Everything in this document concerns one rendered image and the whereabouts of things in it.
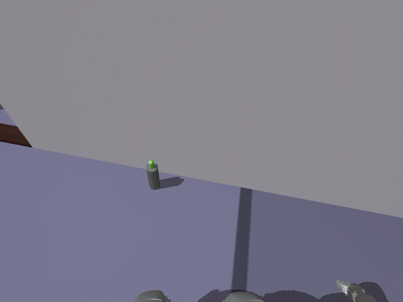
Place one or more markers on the right robot hand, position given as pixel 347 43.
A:
pixel 354 291

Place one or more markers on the bottle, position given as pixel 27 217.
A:
pixel 153 175

